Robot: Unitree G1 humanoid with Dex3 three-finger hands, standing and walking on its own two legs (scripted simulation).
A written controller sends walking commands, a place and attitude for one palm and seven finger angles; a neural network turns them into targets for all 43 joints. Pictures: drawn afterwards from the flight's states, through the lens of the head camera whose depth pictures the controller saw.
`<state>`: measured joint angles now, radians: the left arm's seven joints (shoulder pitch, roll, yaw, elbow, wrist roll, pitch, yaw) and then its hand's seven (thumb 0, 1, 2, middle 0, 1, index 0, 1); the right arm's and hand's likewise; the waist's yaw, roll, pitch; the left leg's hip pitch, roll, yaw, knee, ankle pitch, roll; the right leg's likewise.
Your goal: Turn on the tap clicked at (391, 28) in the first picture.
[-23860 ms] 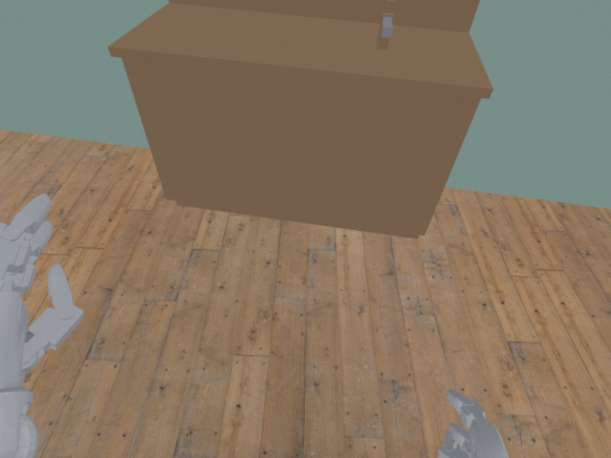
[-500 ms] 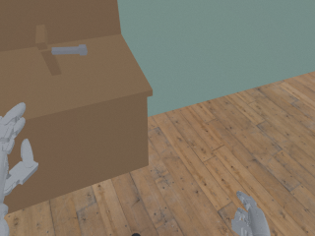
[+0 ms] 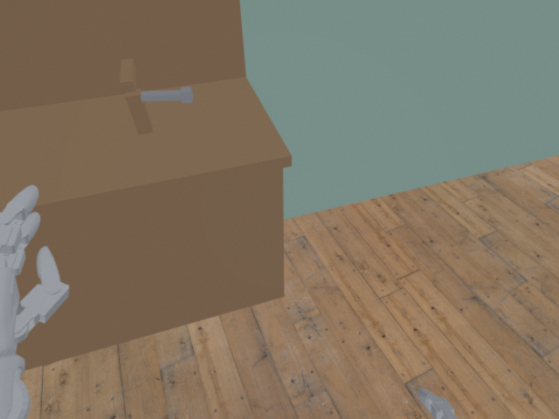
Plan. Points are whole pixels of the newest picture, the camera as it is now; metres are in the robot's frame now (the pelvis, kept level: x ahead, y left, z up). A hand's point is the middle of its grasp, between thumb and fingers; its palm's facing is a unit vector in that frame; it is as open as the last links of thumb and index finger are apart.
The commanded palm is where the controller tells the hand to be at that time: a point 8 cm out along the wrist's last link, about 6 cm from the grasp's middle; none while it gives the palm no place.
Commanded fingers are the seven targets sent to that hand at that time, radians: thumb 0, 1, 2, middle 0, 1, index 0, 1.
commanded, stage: stop stepping back and stand still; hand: left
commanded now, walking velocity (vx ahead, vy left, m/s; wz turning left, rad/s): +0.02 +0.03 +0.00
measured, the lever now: (186, 94) +0.80 +0.26 +0.11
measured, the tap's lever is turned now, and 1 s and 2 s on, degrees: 75 75 75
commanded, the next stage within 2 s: stand and check the lever's angle in 0.60 s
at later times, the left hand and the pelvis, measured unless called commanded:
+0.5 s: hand (66, 268) +0.24 +0.26 +0.17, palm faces +0.39 -0.84 -0.37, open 7.4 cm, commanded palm +0.19 +0.30 +0.19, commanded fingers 0.00 0.90 0.90 -0.20 -0.30 -0.20 -0.30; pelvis +0.03 +0.02 +0.01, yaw -1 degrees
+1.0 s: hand (57, 271) +0.24 +0.27 +0.16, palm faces +0.38 -0.84 -0.38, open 7.4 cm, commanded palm +0.19 +0.30 +0.19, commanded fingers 0.00 0.90 0.90 -0.20 -0.30 -0.20 -0.30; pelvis +0.02 +0.03 +0.02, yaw -1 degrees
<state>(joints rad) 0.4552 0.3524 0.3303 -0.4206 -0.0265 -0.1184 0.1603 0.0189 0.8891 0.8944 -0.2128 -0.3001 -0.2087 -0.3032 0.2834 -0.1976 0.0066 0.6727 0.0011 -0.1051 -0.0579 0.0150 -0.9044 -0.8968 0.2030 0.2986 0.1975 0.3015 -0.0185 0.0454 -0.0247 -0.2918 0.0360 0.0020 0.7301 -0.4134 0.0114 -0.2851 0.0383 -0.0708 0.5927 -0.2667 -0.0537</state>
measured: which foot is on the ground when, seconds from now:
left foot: down 0.00-1.00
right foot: down 0.00-1.00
